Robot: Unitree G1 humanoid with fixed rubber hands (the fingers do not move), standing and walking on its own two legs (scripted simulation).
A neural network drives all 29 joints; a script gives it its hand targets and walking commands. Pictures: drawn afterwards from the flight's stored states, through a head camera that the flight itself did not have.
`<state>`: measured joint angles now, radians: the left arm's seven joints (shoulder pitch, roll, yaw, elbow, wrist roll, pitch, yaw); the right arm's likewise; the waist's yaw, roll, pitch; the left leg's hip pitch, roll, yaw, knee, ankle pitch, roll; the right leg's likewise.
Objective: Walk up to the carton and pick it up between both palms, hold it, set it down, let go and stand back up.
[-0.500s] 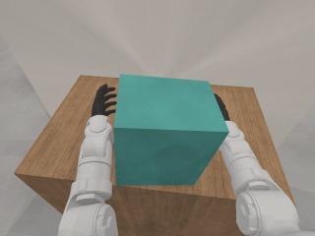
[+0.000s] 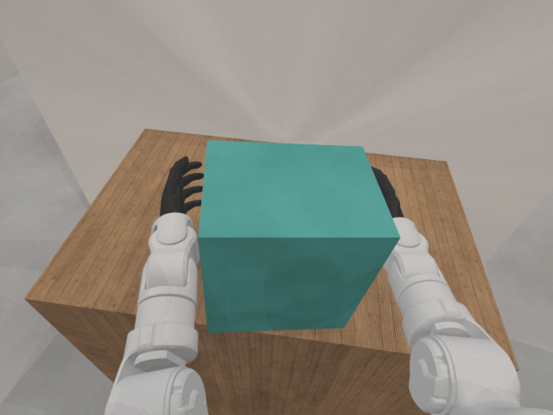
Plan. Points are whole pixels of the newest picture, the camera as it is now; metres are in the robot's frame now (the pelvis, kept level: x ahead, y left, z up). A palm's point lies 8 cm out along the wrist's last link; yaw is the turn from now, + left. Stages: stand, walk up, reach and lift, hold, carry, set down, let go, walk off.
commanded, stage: set down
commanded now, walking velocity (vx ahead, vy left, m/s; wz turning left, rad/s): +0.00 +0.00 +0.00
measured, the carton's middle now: (282, 243) +0.36 +0.04 +0.06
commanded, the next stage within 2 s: none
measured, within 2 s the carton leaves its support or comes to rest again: rests again in 1.18 s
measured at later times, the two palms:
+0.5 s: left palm (171, 219) +0.37 +0.20 +0.10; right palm (380, 217) +0.41 -0.11 +0.09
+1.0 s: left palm (171, 222) +0.36 +0.20 +0.10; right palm (379, 222) +0.41 -0.12 +0.08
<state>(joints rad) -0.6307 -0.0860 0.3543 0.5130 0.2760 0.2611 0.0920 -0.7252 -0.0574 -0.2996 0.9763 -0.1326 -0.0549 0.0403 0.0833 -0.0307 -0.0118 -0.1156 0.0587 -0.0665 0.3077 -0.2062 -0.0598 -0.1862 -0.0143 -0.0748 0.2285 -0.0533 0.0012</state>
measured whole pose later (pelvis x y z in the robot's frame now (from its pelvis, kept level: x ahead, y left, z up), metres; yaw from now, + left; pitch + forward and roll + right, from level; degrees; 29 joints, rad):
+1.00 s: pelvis +0.01 +0.01 +0.00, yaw +0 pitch +0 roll -1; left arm -0.53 -0.08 0.27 0.49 0.23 0.19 0.15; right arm -0.72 -0.08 -0.30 1.06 -0.11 -0.16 0.07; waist 0.09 0.00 0.01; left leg -0.11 0.04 -0.06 0.34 -0.23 -0.04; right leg -0.18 -0.03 -0.07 0.25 -0.07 0.02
